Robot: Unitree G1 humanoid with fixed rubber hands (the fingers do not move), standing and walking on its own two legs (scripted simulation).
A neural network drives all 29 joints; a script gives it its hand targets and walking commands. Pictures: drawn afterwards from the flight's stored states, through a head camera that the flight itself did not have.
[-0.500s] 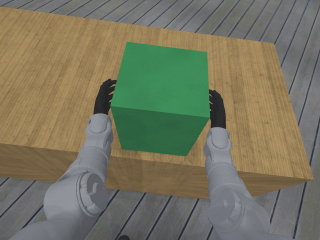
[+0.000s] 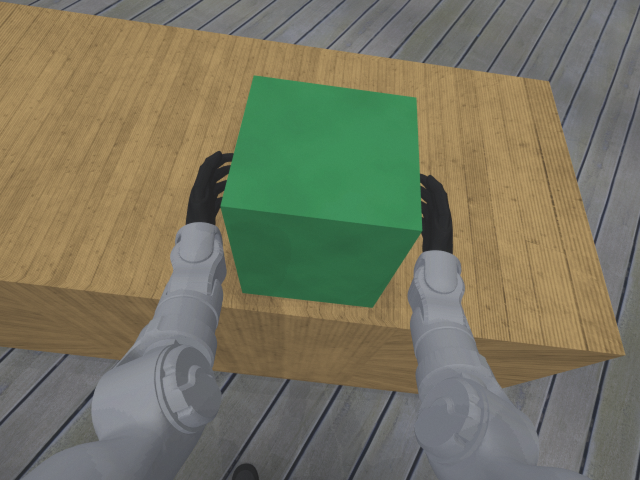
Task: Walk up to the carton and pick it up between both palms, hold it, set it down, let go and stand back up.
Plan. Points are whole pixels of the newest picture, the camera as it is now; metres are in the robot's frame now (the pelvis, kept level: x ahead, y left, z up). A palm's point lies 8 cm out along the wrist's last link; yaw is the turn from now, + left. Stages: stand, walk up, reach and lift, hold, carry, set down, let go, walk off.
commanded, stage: set down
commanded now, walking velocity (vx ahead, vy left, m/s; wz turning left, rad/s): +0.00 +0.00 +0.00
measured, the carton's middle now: (320, 205) +0.48 +0.00 -0.02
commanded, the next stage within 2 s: none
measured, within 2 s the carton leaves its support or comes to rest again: neither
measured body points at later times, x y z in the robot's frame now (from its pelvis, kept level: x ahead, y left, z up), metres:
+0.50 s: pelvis -0.02 +0.01 -0.02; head +0.09 +0.02 +0.41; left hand +0.45 +0.18 -0.01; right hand +0.41 -0.17 -0.01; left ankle +0.00 +0.13 -0.74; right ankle -0.05 -0.12 -0.74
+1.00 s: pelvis -0.05 +0.00 -0.03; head +0.04 +0.02 +0.40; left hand +0.46 +0.19 +0.09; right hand +0.44 -0.21 +0.09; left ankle -0.01 +0.13 -0.74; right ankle -0.05 -0.12 -0.74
